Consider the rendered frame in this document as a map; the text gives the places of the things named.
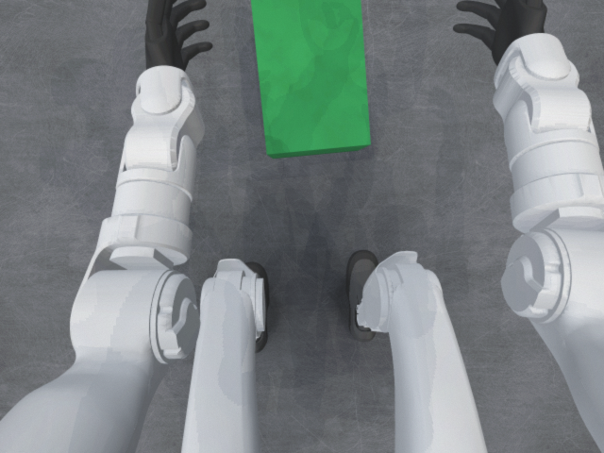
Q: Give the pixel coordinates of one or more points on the robot right foot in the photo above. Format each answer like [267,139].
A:
[360,266]

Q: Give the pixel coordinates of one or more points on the carton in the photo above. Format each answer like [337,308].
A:
[311,65]

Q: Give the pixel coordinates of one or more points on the left robot thigh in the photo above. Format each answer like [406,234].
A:
[222,412]

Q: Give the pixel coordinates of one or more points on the robot left hand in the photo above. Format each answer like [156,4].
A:
[164,40]

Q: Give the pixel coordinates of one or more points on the robot left upper arm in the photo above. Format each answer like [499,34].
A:
[128,327]

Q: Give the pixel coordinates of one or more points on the robot right hand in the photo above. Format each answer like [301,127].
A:
[513,20]

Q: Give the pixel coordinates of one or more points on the robot left forearm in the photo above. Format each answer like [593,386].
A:
[148,227]

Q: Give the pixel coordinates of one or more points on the robot right forearm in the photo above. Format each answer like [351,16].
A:
[553,153]

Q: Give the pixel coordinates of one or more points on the robot right upper arm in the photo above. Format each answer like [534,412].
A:
[555,278]

